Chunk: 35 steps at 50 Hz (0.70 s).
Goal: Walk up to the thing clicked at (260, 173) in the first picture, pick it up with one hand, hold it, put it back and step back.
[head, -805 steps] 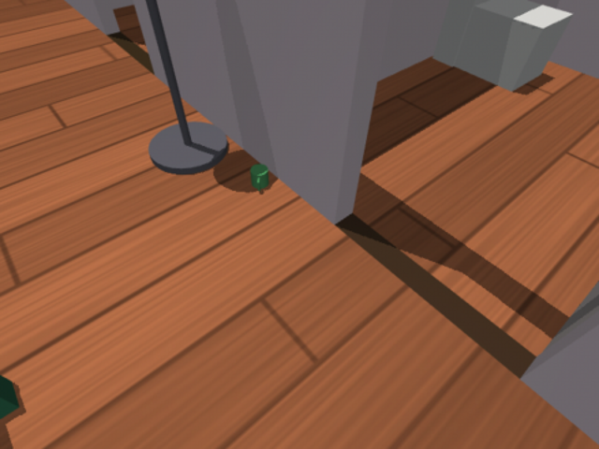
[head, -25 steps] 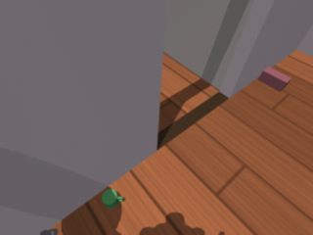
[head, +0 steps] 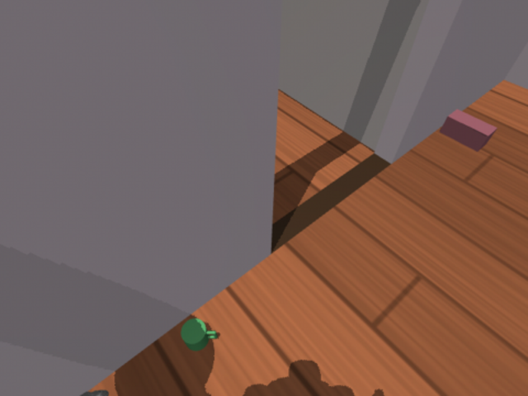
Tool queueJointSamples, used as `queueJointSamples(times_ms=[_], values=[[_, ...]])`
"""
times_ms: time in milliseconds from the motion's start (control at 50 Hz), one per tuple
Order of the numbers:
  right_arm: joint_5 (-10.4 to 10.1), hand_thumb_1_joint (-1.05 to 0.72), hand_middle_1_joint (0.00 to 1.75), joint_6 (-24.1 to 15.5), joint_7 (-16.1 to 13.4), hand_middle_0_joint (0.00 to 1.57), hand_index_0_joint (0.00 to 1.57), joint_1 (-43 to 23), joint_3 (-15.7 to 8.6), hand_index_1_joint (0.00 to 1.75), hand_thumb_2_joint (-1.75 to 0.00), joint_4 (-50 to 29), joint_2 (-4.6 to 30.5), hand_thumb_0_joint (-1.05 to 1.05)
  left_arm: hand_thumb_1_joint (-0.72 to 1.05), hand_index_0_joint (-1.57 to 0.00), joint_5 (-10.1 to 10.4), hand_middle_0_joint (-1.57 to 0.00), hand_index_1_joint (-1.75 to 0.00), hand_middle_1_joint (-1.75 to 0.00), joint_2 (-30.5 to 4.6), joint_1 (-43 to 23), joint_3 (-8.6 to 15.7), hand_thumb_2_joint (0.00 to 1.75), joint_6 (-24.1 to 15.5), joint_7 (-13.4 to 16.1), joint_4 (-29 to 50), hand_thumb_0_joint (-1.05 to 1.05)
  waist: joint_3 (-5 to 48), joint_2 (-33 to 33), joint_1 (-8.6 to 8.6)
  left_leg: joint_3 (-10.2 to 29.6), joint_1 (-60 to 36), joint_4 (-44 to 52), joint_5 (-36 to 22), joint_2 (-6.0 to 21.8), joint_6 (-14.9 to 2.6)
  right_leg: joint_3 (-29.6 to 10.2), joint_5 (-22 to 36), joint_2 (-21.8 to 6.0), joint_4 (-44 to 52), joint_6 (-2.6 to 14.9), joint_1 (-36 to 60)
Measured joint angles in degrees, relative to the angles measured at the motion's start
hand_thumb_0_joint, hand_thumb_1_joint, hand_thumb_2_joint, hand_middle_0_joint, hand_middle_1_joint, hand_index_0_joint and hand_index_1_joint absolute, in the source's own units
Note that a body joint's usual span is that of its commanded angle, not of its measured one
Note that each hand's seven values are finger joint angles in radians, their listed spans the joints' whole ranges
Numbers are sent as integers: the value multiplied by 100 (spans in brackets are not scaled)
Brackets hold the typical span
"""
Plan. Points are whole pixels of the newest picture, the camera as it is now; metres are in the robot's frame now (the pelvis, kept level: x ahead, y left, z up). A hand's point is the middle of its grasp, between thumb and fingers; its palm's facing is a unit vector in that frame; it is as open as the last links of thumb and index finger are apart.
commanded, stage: stand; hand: left
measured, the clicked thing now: (200, 334) +0.43 +0.23 -0.73
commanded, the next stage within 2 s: walk up in 0.82 s
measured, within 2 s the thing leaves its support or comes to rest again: neither
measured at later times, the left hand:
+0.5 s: hand out of the picture +0.05 +0.28 -0.15, palm faces -0.03 -0.93 -0.36, open 7.4 cm
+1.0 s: hand out of the picture +0.05 +0.29 -0.16, palm faces -0.01 -0.92 -0.39, open 7.4 cm
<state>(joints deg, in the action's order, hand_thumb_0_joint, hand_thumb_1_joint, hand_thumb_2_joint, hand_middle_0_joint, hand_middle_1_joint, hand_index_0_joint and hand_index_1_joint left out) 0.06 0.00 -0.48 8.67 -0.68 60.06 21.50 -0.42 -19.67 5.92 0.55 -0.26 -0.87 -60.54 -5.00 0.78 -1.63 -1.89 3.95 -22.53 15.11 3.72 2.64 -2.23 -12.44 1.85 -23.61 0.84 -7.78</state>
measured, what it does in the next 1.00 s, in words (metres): stands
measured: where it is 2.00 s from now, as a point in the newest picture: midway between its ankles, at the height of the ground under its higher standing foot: outside the picture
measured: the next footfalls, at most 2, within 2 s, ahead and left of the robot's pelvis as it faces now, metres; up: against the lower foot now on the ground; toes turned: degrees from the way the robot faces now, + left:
left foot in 1.16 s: -0.07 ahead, +0.16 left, +0.00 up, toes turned -1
right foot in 1.56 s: -0.17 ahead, -0.10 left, +0.00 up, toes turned +0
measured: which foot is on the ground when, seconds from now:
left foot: down 0.00-1.00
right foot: down 0.00-1.00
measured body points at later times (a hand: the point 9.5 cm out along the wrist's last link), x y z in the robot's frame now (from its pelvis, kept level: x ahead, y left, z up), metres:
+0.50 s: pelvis -0.01 +0.02 +0.01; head +0.00 +0.02 +0.45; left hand +0.05 +0.32 -0.13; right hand +0.05 -0.28 -0.13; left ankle -0.03 +0.15 -0.74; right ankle +0.01 -0.11 -0.74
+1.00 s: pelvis -0.05 +0.02 -0.01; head +0.01 +0.02 +0.44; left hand +0.05 +0.33 -0.13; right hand +0.05 -0.29 -0.14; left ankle -0.03 +0.15 -0.74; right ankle +0.01 -0.11 -0.74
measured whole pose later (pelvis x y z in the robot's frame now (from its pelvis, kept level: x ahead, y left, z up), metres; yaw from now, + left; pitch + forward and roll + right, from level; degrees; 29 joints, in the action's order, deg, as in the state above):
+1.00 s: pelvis -0.05 +0.02 -0.01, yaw +1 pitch -2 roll +0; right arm -0.3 2.0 0.1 3.1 -2.2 60.6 21.6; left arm -0.1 -21.7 4.0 2.1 1.2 0.4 -58.0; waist -9.2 0.6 -0.4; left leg -1.2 13.6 -31.1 14.6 2.0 0.1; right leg -2.1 -10.4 0.3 -27.8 -0.4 -15.2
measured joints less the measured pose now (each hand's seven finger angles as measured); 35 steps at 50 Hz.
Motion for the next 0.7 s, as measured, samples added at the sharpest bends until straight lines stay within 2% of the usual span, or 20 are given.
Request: queueJointSamples(times_ms=[260,700], values=[[76,-91,29,-28,108,21,20,-223,62,30,-89,348,-206,0,91,-20,-6,-20,-30,-30,-93,-126,-36,90,-66,54,-348,0,55,-36,105,-21,-58,443,-343,-141,-99,-26,328,-140,430,-115,63],[68,-91,29,-26,112,21,20,-241,-12,30,-89,518,-142,0,91,-20,-30,-20,-30,-30,-70,78,-121,90,-61,76,-476,0,117,-94,130,-8,8,476,-402,-242,-169,-20,363,-241,445,-183,3]])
